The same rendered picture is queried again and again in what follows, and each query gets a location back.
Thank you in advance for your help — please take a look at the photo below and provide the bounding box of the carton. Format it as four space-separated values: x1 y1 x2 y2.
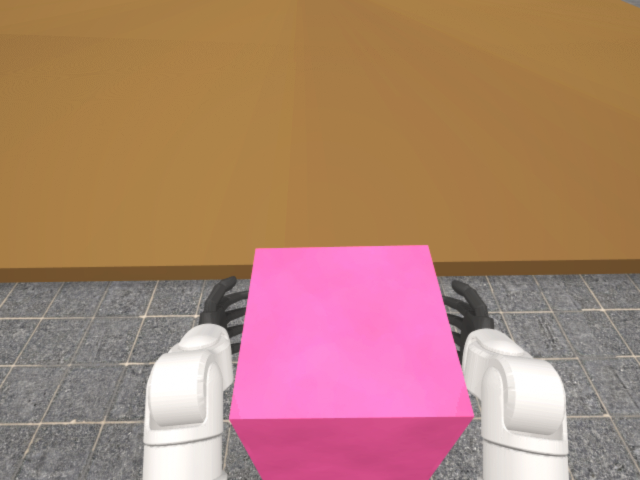
229 245 474 480

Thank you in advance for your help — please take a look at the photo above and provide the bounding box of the right robot hand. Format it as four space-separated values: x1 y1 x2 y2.
442 280 495 365

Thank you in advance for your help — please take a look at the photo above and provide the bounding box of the robot right forearm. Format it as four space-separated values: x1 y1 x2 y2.
462 329 569 480

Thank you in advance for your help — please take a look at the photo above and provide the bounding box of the left robot hand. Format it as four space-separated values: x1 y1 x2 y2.
198 276 249 354

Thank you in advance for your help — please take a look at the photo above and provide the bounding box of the robot left forearm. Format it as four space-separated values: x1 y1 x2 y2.
142 324 234 480

